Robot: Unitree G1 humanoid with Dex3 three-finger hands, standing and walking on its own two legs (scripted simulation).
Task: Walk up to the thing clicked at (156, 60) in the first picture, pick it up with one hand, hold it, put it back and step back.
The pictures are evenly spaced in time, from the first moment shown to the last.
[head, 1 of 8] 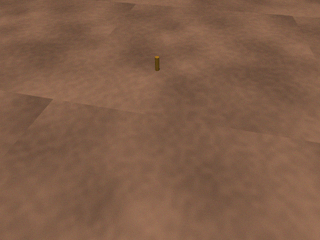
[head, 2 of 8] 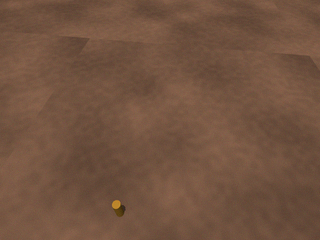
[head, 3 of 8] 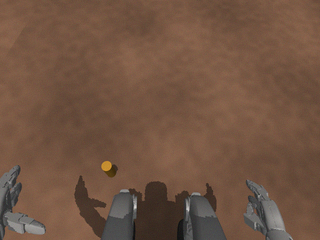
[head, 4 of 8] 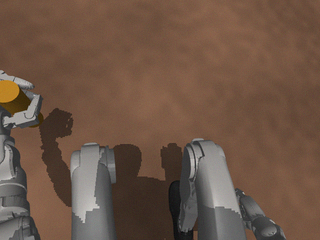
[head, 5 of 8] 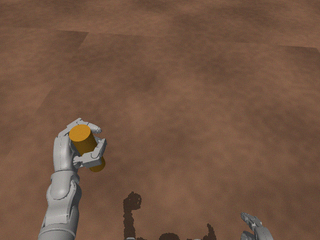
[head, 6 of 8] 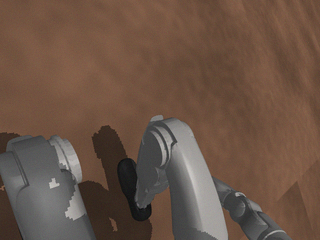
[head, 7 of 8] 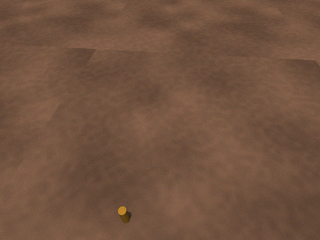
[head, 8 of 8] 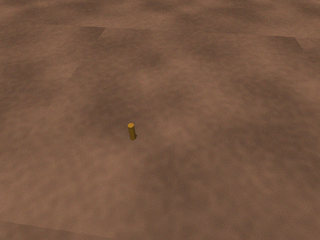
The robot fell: no
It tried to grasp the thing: yes
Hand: left
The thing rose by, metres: 0.70
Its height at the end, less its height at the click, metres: +0.00
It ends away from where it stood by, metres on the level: 0.02
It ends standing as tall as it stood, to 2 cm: yes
